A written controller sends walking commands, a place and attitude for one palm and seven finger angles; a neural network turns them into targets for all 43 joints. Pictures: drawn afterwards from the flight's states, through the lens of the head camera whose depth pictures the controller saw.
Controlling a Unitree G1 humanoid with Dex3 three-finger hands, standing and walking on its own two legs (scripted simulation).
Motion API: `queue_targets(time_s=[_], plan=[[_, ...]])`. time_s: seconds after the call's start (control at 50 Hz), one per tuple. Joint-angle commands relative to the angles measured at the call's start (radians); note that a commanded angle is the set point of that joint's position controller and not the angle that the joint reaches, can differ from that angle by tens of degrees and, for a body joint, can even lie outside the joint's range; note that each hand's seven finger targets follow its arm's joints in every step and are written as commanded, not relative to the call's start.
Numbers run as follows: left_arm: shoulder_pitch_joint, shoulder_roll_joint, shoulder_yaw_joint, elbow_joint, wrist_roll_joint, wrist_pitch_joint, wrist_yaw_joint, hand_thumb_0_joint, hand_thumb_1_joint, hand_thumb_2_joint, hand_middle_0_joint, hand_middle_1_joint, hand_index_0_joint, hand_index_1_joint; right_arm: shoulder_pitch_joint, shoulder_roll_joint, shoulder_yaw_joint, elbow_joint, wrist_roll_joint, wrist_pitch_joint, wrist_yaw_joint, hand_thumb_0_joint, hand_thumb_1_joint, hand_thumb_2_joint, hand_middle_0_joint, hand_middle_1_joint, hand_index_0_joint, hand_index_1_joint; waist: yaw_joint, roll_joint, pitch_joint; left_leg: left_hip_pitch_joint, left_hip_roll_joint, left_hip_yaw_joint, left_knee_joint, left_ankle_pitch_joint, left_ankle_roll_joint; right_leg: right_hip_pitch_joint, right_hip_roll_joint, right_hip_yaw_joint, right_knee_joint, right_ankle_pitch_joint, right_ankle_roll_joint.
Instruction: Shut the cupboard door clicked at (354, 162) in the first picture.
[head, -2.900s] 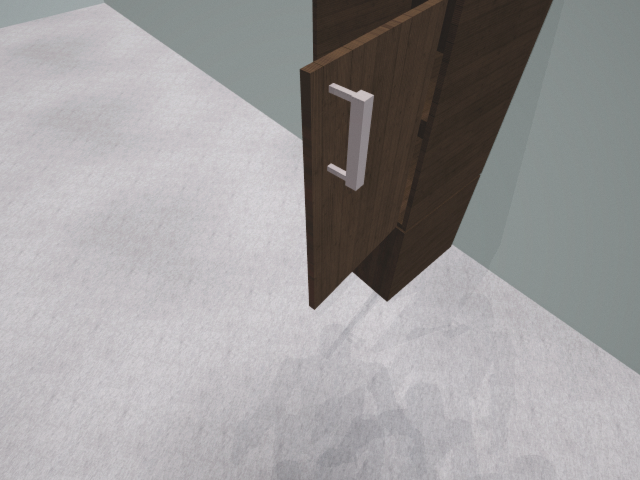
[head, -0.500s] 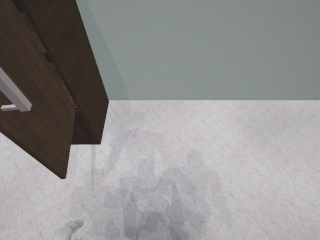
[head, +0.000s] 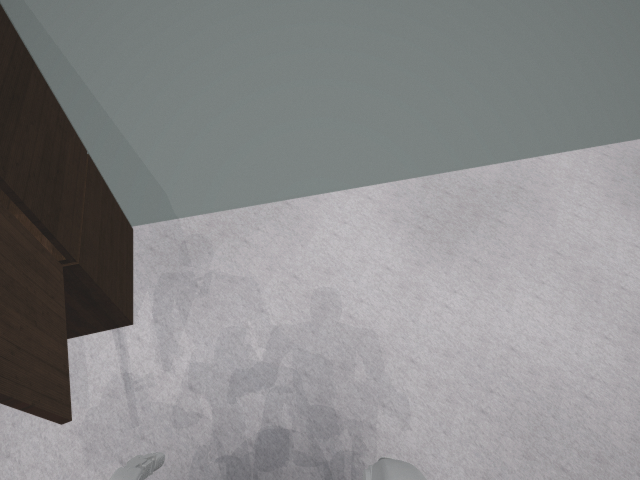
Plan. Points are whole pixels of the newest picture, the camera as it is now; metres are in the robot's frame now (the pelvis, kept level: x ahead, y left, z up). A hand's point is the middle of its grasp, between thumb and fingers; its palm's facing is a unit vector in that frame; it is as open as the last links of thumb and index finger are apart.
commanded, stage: walk around to get in front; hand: left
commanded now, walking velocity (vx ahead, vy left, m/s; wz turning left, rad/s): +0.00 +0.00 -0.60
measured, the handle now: out of the picture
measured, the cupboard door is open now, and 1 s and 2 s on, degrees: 98 98 98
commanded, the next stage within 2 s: none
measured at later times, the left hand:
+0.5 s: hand (203, 467) +0.15 +0.18 -0.19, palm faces -0.24 -0.95 -0.18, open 7.4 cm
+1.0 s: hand (278, 398) +0.24 +0.08 -0.16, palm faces -0.55 -0.80 -0.26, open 7.3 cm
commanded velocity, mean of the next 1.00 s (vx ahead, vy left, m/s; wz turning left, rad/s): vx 0.05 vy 0.00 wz -0.60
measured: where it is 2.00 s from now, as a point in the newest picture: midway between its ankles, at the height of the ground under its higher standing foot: (413, 427)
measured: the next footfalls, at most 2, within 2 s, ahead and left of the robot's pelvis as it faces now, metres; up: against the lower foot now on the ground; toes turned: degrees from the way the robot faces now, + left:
right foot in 0.12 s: +0.03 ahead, -0.14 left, +0.00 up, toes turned -9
left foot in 0.46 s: +0.11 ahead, +0.09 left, +0.00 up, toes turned -14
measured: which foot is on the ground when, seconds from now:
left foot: down 0.00-0.12, up 0.14-0.44, down 0.46-0.88, up 0.90-1.00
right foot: up 0.00-0.10, down 0.12-0.46, up 0.48-0.86, down 0.88-1.00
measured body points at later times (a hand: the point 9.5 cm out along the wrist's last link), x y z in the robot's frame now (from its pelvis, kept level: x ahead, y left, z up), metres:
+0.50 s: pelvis +0.03 +0.00 -0.01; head +0.09 +0.01 +0.43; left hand +0.16 +0.23 -0.18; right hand +0.06 -0.28 -0.14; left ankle +0.07 +0.10 -0.74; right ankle -0.02 -0.13 -0.73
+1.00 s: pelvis +0.04 -0.03 -0.01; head +0.07 -0.08 +0.44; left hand +0.27 +0.12 -0.14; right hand -0.09 -0.26 -0.17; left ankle +0.09 +0.10 -0.68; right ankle -0.03 -0.12 -0.74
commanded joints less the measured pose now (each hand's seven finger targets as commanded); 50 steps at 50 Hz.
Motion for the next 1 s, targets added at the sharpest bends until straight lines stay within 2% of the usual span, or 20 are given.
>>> queue_targets(time_s=[0.0,0.06,0.1,0.14,0.22,0.34,0.4,0.42,0.44,0.46,0.48,0.58,0.74,0.82,0.84,0.86,0.88,0.9,0.92,0.98], plan=[[-0.036,0.032,0.001,-0.089,0.001,-0.037,0.001,0.0,0.9,0.9,-0.2,-0.3,-0.2,-0.3,0.069,-0.24,-0.077,-0.038,0.002,-0.012,-0.007,0.0,-0.9,-0.9,0.2,0.3,0.2,0.3,-0.045,0.234,-0.159,0.177,0.221,-0.082,-0.08,0.467,0.118,0.049,0.011,-0.061,-0.23,0.0,-0.018],[0.087,0.075,0.012,-0.051,0.004,-0.049,0.009,0.0,0.9,0.9,-0.2,-0.3,-0.2,-0.3,0.027,-0.245,-0.085,-0.051,0.014,-0.003,0.004,0.0,-0.9,-0.9,0.2,0.3,0.2,0.3,0.023,0.135,-0.174,0.046,0.183,-0.016,0.097,0.327,0.037,0.3,0.008,-0.053,-0.536,0.269,-0.052],[0.206,0.265,0.052,-0.011,0.011,-0.065,0.04,0.0,0.9,0.9,-0.2,-0.3,-0.2,-0.3,-0.073,-0.125,-0.057,-0.124,0.025,0.005,0.013,0.0,-0.9,-0.9,0.2,0.3,0.2,0.3,0.096,-0.346,-0.161,-0.353,-0.048,0.023,0.512,-0.394,-0.062,0.484,-0.376,0.471,-0.64,0.83,-0.234],[0.165,0.214,0.041,-0.022,0.0,-0.059,0.057,0.0,0.9,0.9,-0.2,-0.3,-0.2,-0.3,-0.092,-0.145,-0.059,-0.11,0.027,0.024,0.006,0.0,-0.9,-0.9,0.2,0.3,0.2,0.3,0.067,-0.215,-0.1,-0.396,-0.012,-0.15,0.663,-0.284,-0.049,0.383,-0.324,0.408,-0.656,0.596,-0.281],[0.053,0.146,0.024,-0.056,0.004,-0.063,0.064,0.0,0.9,0.9,-0.2,-0.3,-0.2,-0.3,-0.069,-0.14,-0.065,-0.07,0.023,0.028,0.013,0.0,-0.9,-0.9,0.2,0.3,0.2,0.3,0.002,-0.187,-0.121,-0.3,-0.034,-0.14,0.603,-0.134,-0.066,0.306,-0.198,0.281,-0.616,0.632,-0.222],[0.078,0.182,0.035,-0.043,0.011,-0.057,0.057,0.0,0.9,0.9,-0.2,-0.3,-0.2,-0.3,-0.084,-0.117,-0.057,-0.079,0.032,0.013,0.007,0.0,-0.9,-0.9,0.2,0.3,0.2,0.3,0.015,-0.148,-0.145,-0.167,-0.096,-0.111,0.285,-0.154,-0.06,0.303,-0.188,0.35,-0.574,0.642,-0.239],[0.029,0.166,0.034,-0.046,0.003,-0.048,0.054,0.0,0.9,0.9,-0.2,-0.3,-0.2,-0.3,0.008,-0.13,-0.057,-0.054,0.034,0.0,-0.003,0.0,-0.9,-0.9,0.2,0.3,0.2,0.3,-0.035,-0.145,-0.152,0.022,-0.11,-0.112,0.031,0.0,-0.049,0.193,-0.14,0.357,-0.506,0.574,-0.178],[0.021,0.13,0.026,-0.058,-0.004,-0.043,0.053,0.0,0.9,0.9,-0.2,-0.3,-0.2,-0.3,0.058,-0.167,-0.061,-0.036,0.03,-0.012,-0.007,0.0,-0.9,-0.9,0.2,0.3,0.2,0.3,-0.056,-0.041,-0.176,0.16,-0.04,-0.162,-0.108,0.081,-0.031,0.099,-0.078,0.307,-0.428,0.459,-0.129],[0.064,0.061,0.013,-0.076,-0.016,-0.038,0.045,0.0,0.9,0.9,-0.2,-0.3,-0.2,-0.3,0.076,-0.271,-0.078,-0.04,0.012,-0.024,-0.011,0.0,-0.9,-0.9,0.2,0.3,0.2,0.3,-0.045,0.26,-0.201,0.285,0.228,-0.453,-0.205,0.19,0.065,-0.093,0.07,0.174,-0.232,0.086,-0.057],[0.04,0.07,0.01,-0.085,-0.009,-0.04,0.041,0.0,0.9,0.9,-0.2,-0.3,-0.2,-0.3,0.108,-0.31,-0.083,-0.046,0.009,-0.019,-0.018,0.0,-0.9,-0.9,0.2,0.3,0.2,0.3,-0.06,0.317,-0.199,0.247,0.383,-0.556,-0.206,0.388,0.17,-0.12,0.072,0.089,0.016,-0.204,-0.03],[0.028,0.088,0.012,-0.093,-0.001,-0.039,0.038,0.0,0.9,0.9,-0.2,-0.3,-0.2,-0.3,0.081,-0.29,-0.074,-0.066,0.003,-0.015,-0.018,0.0,-0.9,-0.9,0.2,0.3,0.2,0.3,-0.048,0.194,-0.165,0.156,0.385,-0.498,-0.183,0.392,0.205,-0.094,0.012,0.122,0.127,-0.17,-0.027],[0.047,0.053,0.02,-0.05,0.006,-0.024,0.007,0.0,0.9,0.9,-0.2,-0.3,-0.2,-0.3,0.003,-0.194,-0.046,-0.081,0.007,-0.024,-0.024,0.0,-0.9,-0.9,0.2,0.3,0.2,0.3,0.006,0.174,-0.113,0.147,0.18,-0.151,-0.148,0.538,0.117,-0.118,-0.01,0.042,0.214,0.04,0.009],[-0.043,0.029,0.0,-0.089,0.005,-0.03,0.001,0.0,0.9,0.9,-0.2,-0.3,-0.2,-0.3,0.094,-0.224,-0.073,-0.034,0.003,-0.016,-0.006,0.0,-0.9,-0.9,0.2,0.3,0.2,0.3,-0.048,0.221,-0.131,0.184,0.227,-0.062,-0.105,0.506,0.128,0.011,-0.01,-0.052,-0.173,0.014,-0.011],[0.069,0.069,0.011,-0.057,0.006,-0.045,0.009,0.0,0.9,0.9,-0.2,-0.3,-0.2,-0.3,0.049,-0.241,-0.082,-0.042,0.012,-0.007,0.005,0.0,-0.9,-0.9,0.2,0.3,0.2,0.3,0.019,0.131,-0.157,0.053,0.204,0.002,0.076,0.364,0.046,0.289,0.005,-0.066,-0.51,0.249,-0.056],[0.154,0.153,0.026,-0.03,0.014,-0.056,0.019,0.0,0.9,0.9,-0.2,-0.3,-0.2,-0.3,0.04,-0.195,-0.076,-0.06,0.024,-0.004,0.013,0.0,-0.9,-0.9,0.2,0.3,0.2,0.3,0.061,-0.085,-0.21,-0.115,0.124,0.074,0.268,0.121,-0.013,0.476,-0.151,0.133,-0.617,0.35,-0.113],[0.223,0.26,0.05,-0.005,0.012,-0.065,0.034,0.0,0.9,0.9,-0.2,-0.3,-0.2,-0.3,-0.038,-0.122,-0.051,-0.114,0.022,0.0,0.019,0.0,-0.9,-0.9,0.2,0.3,0.2,0.3,0.107,-0.369,-0.177,-0.387,-0.036,0.068,0.517,-0.403,-0.062,0.548,-0.376,0.486,-0.673,0.542,-0.231],[0.249,0.262,0.05,-0.001,-0.004,-0.062,0.051,0.0,0.9,0.9,-0.2,-0.3,-0.2,-0.3,-0.061,-0.162,-0.051,-0.122,0.017,0.015,0.013,0.0,-0.9,-0.9,0.2,0.3,0.2,0.3,0.121,-0.289,-0.182,-0.429,-0.019,-0.088,0.627,-0.395,-0.05,0.512,-0.411,0.506,-0.693,0.397,-0.29],[0.203,0.234,0.047,-0.016,-0.005,-0.06,0.053,0.0,0.9,0.9,-0.2,-0.3,-0.2,-0.3,-0.104,-0.14,-0.053,-0.13,0.019,0.015,0.023,0.0,-0.9,-0.9,0.2,0.3,0.2,0.3,0.106,-0.213,-0.082,-0.491,-0.002,-0.12,0.656,-0.314,-0.045,0.441,-0.362,0.467,-0.733,0.176,-0.298],[0.147,0.191,0.041,-0.022,0.0,-0.068,0.058,0.0,0.9,0.9,-0.2,-0.3,-0.2,-0.3,-0.11,-0.151,-0.059,-0.113,0.014,0.01,0.025,0.0,-0.9,-0.9,0.2,0.3,0.2,0.3,0.071,-0.279,-0.068,-0.508,0.005,-0.134,0.667,-0.229,-0.051,0.421,-0.291,0.466,-0.741,0.137,-0.267],[0.087,0.139,0.023,-0.033,0.001,-0.089,0.054,0.0,0.9,0.9,-0.2,-0.3,-0.2,-0.3,-0.072,-0.153,-0.068,-0.079,0.008,0.006,0.039,0.0,-0.9,-0.9,0.2,0.3,0.2,0.3,0.015,-0.195,-0.087,-0.373,-0.007,-0.122,0.59,-0.09,-0.068,0.335,-0.206,0.308,-0.724,0.237,-0.223]])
